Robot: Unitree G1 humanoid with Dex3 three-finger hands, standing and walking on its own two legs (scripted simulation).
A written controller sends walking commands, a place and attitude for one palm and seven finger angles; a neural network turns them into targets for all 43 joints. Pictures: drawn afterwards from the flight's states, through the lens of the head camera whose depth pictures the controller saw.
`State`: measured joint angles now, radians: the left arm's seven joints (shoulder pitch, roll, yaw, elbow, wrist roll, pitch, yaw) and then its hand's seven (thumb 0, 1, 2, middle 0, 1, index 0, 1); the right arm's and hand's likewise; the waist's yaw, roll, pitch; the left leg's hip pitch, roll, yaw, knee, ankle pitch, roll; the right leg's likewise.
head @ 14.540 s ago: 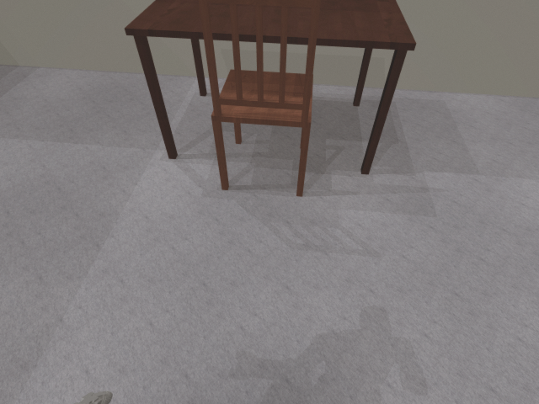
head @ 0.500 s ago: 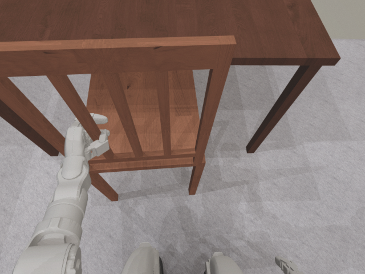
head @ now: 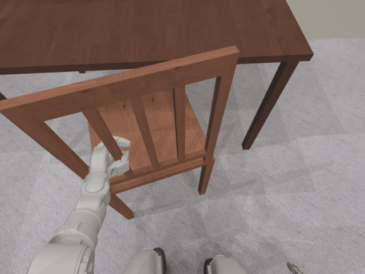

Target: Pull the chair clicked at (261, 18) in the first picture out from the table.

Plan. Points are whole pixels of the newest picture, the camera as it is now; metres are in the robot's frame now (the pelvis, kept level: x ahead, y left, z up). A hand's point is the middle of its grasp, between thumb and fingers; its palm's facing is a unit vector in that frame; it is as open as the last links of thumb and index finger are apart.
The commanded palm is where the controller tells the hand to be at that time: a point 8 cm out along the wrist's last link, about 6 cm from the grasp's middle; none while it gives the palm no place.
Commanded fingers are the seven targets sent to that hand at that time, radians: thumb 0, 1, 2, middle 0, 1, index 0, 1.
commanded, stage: step backward, pulling the chair out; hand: left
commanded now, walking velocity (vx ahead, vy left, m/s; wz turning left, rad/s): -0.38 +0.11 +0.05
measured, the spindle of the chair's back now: (147, 139) +0.42 +0.09 -0.04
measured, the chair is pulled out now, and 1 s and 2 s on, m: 0.10 0.20 0.37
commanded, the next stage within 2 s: none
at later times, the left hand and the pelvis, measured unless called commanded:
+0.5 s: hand (127, 189) +0.30 +0.13 -0.06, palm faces +0.07 -0.97 -0.22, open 5.3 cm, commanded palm +0.30 +0.18 -0.06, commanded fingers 0.00 0.90 0.90 -0.50 -1.45 -0.50 -1.45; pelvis -0.06 -0.01 -0.01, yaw +0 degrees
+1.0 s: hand (127, 202) +0.27 +0.13 -0.06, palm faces +0.03 -0.98 -0.21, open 5.3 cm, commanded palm +0.25 +0.18 -0.06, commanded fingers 0.00 0.90 0.90 -0.50 -1.45 -0.50 -1.45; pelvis -0.11 +0.00 -0.01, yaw +3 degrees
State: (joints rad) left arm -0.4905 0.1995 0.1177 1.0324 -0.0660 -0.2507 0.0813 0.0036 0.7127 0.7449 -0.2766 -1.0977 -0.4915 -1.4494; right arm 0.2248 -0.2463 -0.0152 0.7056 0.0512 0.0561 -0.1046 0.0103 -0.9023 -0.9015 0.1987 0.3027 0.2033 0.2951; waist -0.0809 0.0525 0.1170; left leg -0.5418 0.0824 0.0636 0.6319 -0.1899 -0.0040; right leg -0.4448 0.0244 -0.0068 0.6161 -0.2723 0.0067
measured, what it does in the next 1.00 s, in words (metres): walks backwards: left foot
